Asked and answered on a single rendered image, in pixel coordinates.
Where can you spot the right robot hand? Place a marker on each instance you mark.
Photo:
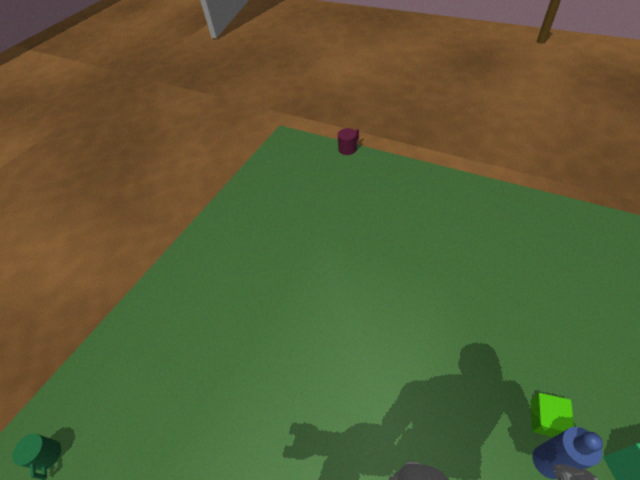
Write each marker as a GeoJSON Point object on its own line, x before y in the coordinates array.
{"type": "Point", "coordinates": [564, 472]}

